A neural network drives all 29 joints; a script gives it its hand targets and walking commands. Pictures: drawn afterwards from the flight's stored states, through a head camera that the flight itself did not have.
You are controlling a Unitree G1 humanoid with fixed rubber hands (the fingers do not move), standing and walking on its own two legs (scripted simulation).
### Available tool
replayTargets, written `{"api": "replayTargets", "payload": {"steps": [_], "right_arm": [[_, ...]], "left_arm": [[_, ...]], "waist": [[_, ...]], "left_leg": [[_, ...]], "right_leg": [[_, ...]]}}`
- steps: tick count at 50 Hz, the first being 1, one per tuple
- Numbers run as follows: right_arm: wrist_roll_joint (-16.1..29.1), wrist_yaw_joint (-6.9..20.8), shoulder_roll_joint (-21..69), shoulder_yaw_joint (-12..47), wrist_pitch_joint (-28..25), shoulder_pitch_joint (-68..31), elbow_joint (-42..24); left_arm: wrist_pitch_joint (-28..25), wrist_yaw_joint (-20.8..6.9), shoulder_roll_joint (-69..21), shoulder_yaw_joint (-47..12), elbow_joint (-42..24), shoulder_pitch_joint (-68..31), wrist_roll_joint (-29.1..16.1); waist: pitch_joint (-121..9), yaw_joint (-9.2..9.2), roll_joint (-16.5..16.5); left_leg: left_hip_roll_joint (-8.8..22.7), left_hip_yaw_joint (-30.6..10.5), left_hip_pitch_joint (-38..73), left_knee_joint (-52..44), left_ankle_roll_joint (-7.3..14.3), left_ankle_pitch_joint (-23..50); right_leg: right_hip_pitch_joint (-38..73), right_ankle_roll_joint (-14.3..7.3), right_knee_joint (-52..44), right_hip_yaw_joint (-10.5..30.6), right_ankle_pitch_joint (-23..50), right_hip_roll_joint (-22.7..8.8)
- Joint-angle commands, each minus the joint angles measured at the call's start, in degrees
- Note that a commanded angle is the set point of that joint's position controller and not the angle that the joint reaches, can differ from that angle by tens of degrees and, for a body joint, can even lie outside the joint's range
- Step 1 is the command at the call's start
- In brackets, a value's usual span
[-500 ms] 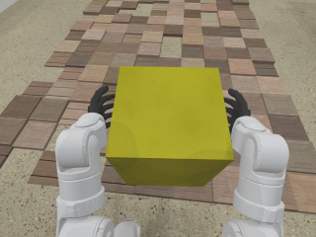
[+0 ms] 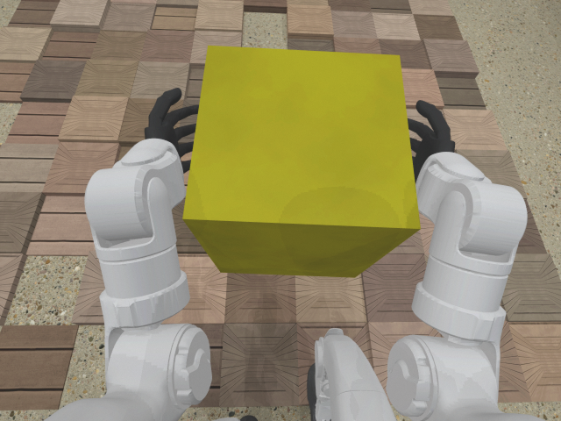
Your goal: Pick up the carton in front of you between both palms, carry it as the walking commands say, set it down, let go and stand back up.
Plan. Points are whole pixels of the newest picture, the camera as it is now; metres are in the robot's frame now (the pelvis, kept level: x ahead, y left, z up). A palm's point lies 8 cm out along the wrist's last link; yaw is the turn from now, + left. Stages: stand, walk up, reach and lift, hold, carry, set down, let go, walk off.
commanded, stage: carry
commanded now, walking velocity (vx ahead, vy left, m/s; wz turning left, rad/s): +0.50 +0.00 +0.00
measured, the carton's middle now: (294, 182) +0.40 -0.02 +0.06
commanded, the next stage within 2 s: none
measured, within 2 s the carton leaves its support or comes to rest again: neither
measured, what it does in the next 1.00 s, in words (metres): climbs: right foot 0.03 m higher, then left foot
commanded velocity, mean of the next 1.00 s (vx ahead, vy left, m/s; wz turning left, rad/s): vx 0.50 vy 0.00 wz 0.00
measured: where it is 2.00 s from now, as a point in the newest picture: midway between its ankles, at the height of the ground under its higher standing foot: (254, 131)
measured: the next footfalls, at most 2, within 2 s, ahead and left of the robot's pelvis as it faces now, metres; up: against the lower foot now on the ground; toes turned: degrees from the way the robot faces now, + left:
right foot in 0.10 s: +0.29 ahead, -0.10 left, +0.03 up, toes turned -3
left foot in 0.54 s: +0.54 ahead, +0.09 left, +0.04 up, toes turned +5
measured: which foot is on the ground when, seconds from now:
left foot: down 0.00-0.12, up 0.14-0.52, down 0.54-0.98, up 1.00-1.00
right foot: up 0.00-0.08, down 0.10-0.54, up 0.56-0.94, down 0.96-1.00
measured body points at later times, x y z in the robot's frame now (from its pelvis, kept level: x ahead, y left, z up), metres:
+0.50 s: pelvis +0.35 -0.01 +0.03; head +0.40 -0.01 +0.48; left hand +0.73 +0.18 +0.20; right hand +0.75 -0.13 +0.19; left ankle +0.48 +0.10 -0.68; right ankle +0.25 -0.09 -0.70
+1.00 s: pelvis +0.67 +0.00 +0.03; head +0.71 +0.00 +0.48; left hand +1.04 +0.15 +0.13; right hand +1.04 -0.15 +0.12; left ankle +0.52 +0.09 -0.66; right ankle +0.77 -0.07 -0.69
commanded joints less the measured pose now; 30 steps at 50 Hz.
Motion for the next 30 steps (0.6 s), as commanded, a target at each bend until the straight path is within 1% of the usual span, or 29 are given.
{"api": "replayTargets", "payload": {"steps": [1,2,3,4,5,6,7,8,9,10,11,12,13,15,17,18,20,22,23,24,25,26,27,28,29,30], "right_arm": [[25.4,13.8,51.2,44.0,0.5,-42.5,-7.3],[25.5,14.1,50.7,44.5,0.7,-41.9,-6.4],[25.5,14.4,50.3,44.7,0.8,-41.0,-5.1],[25.3,14.6,49.9,44.8,1.0,-40.1,-3.5],[25.0,14.8,49.8,45.0,1.0,-39.6,-1.7],[24.5,15.1,49.6,45.3,1.0,-39.8,-0.3],[25.2,15.4,51.4,44.6,1.4,-40.1,0.7],[24.6,15.5,50.7,44.5,1.5,-40.7,1.2],[24.2,15.4,52.1,43.9,1.1,-41.0,1.6],[23.0,14.9,51.7,42.4,0.6,-41.7,0.6],[21.7,14.3,51.4,41.4,0.4,-41.9,0.1],[20.2,13.6,51.1,40.5,0.1,-41.3,0.2],[19.0,12.9,50.5,39.7,-0.1,-40.9,0.3],[17.2,11.7,49.5,39.0,-0.3,-39.0,0.7],[15.9,10.7,48.1,38.7,-0.2,-38.2,1.0],[15.5,10.3,47.4,38.6,0.0,-38.0,1.3],[14.9,10.0,46.3,38.5,0.6,-37.5,2.8],[15.0,10.2,45.7,38.7,1.3,-37.7,4.8],[15.4,10.5,45.8,38.7,1.7,-38.2,6.0],[16.1,11.0,46.1,38.7,2.2,-39.0,7.2],[16.8,11.4,46.5,38.6,2.5,-39.6,8.6],[17.6,11.9,47.1,38.2,2.7,-40.2,10.0],[18.4,12.5,47.7,37.6,2.9,-40.8,11.2],[19.0,13.0,47.4,36.8,2.8,-41.7,12.7],[19.2,13.3,47.7,35.9,2.7,-40.7,15.9],[20.5,13.7,50.3,35.6,2.5,-40.4,16.2]], "left_arm": [[-1.6,-8.6,-50.2,-41.8,-2.5,-36.3,-18.3],[-1.5,-8.8,-49.5,-42.3,-1.9,-35.7,-18.2],[-1.3,-9.1,-48.9,-42.6,-1.1,-34.7,-18.3],[-1.1,-9.6,-48.3,-42.7,0.3,-33.8,-18.6],[-1.0,-10.2,-48.4,-42.9,1.3,-33.8,-19.1],[-0.9,-10.9,-48.8,-43.0,2.0,-33.8,-20.0],[-1.4,-11.5,-47.3,-41.9,4.4,-34.0,-19.5],[-1.4,-12.0,-50.5,-42.1,5.8,-32.2,-21.3],[-1.3,-12.6,-52.3,-43.2,4.0,-34.1,-23.4],[-1.6,-13.2,-55.3,-44.4,2.4,-37.9,-25.8],[-1.8,-13.6,-57.3,-45.5,0.1,-41.3,-28.0],[-1.9,-13.9,-58.6,-46.3,-1.8,-44.1,-29.9],[-1.9,-14.2,-59.2,-46.6,-3.1,-46.0,-31.3],[-1.8,-14.5,-58.9,-46.6,-4.0,-47.1,-32.8],[-1.3,-14.7,-57.5,-45.9,-3.4,-46.8,-33.1],[-1.0,-14.8,-56.8,-45.4,-2.4,-46.1,-33.0],[-0.4,-15.0,-55.5,-44.3,0.7,-44.1,-32.2],[0.1,-15.2,-54.7,-43.0,4.9,-42.3,-31.0],[0.3,-15.2,-54.4,-42.2,7.0,-41.8,-30.2],[0.4,-15.2,-54.1,-41.5,8.9,-41.4,-29.6],[0.6,-15.2,-54.1,-40.7,10.7,-41.3,-29.1],[0.6,-15.1,-54.3,-40.0,12.4,-41.6,-28.6],[0.6,-15.1,-54.5,-39.6,13.8,-42.0,-28.0],[1.0,-15.1,-55.2,-39.5,14.5,-43.6,-27.8],[1.3,-14.8,-56.1,-38.5,16.0,-43.7,-27.4],[1.3,-14.5,-56.3,-37.6,16.5,-43.5,-26.6]], "waist": [[-37.1,-1.80,6.6],[-36.2,-1.47,8.0],[-35.9,-0.33,9.3],[-37.0,1.92,10.7],[-40.6,5.85,10.3],[-43.4,8.61,7.3],[-53.7,10.29,-12.0],[-54.1,11.20,-17.3],[-50.1,11.00,-12.3],[-46.8,11.00,-5.3],[-42.4,10.00,-1.8],[-40.6,8.78,-1.1],[-40.2,8.51,-1.1],[-39.0,8.43,-2.7],[-38.3,8.99,-4.7],[-37.9,9.15,-5.3],[-36.8,9.18,-7.1],[-34.9,9.19,-8.0],[-34.2,9.27,-8.2],[-33.5,8.94,-8.4],[-33.6,7.69,-8.1],[-35.0,5.24,-7.3],[-36.2,2.43,-4.4],[-40.7,1.14,7.3],[-44.1,-0.62,18.3],[-42.5,-1.22,15.6]], "left_leg": [[10.5,-9.3,31.9,-0.2,6.0,49.0],[9.2,-6.5,28.7,-0.2,5.0,53.6],[8.5,-4.2,25.6,1.8,3.7,61.4],[8.9,-3.3,23.3,6.2,2.2,66.7],[8.6,-0.3,19.0,15.2,0.0,64.9],[7.2,-1.9,8.8,24.0,-1.2,48.0],[-1.2,-4.3,-12.2,46.1,-5.0,16.6],[-5.5,-8.8,-20.8,58.6,-4.6,-8.7],[-2.8,-12.5,-28.6,63.0,-3.1,-8.6],[-0.8,-12.1,-31.1,59.9,-2.6,-7.1],[0.3,-11.4,-32.3,54.4,-2.2,-5.2],[1.0,-11.1,-30.4,49.7,-2.0,-4.0],[1.1,-10.3,-28.6,45.9,-2.0,-3.2],[1.2,-8.8,-26.8,36.9,-2.7,-5.5],[0.9,-7.2,-27.2,28.8,-3.3,-3.4],[0.8,-6.5,-26.5,24.6,-3.4,0.3],[0.0,-4.4,-23.2,17.2,-3.4,9.0],[-1.1,-2.3,-19.7,10.3,-3.3,15.0],[-1.4,-1.5,-18.1,7.2,-2.9,16.7],[-1.7,-1.1,-14.9,3.4,-2.2,18.3],[-2.3,0.1,-9.2,-1.0,-1.6,20.3],[-2.2,0.8,0.6,-4.9,-1.0,22.9],[0.4,-0.5,11.4,-4.3,-1.0,22.3],[12.8,-14.9,28.2,3.0,3.2,36.7],[20.8,-32.1,40.0,1.3,11.1,34.8],[19.8,-35.4,37.6,-2.1,12.0,23.2]], "right_leg": [[0.2,0.5,-17.1,-5.2,7.3,2.8],[6.8,0.2,-23.5,-8.4,9.3,4.8],[14.5,-0.6,-28.4,-11.1,11.3,7.1],[22.9,-1.3,-32.0,-12.0,14.7,8.8],[35.7,-2.7,-37.8,-11.5,20.8,8.5],[49.5,-3.5,-37.9,-4.0,22.5,2.5],[70.1,-15.8,-34.8,26.7,34.7,-15.4],[73.7,-19.1,-37.2,34.8,42.6,-16.3],[74.2,-16.9,-35.0,29.7,42.2,-15.3],[71.3,-13.2,-35.0,27.1,38.5,-14.9],[66.7,-10.9,-36.4,24.7,35.3,-13.5],[62.7,-9.4,-38.2,22.9,31.5,-12.5],[61.1,-8.5,-39.5,21.5,29.2,-12.0],[58.7,-8.7,-41.3,18.8,29.9,-12.1],[59.0,-9.8,-41.5,16.2,35.2,-12.1],[58.7,-9.5,-41.4,14.3,36.9,-11.4],[57.3,-7.9,-41.0,9.7,39.4,-9.4],[56.1,-6.5,-39.9,5.9,41.8,-7.7],[55.9,-5.8,-39.1,5.0,42.4,-7.3],[54.8,-4.8,-37.9,3.8,43.3,-7.0],[53.1,-3.2,-35.2,2.3,44.4,-6.4],[49.1,-1.3,-30.3,0.6,42.8,-5.6],[41.9,0.2,-23.7,-0.4,34.4,-4.2],[26.9,2.6,-11.0,-0.9,13.2,-1.3],[9.6,4.3,4.7,1.0,-13.6,5.6],[3.2,3.0,10.0,4.0,-13.8,4.3]]}}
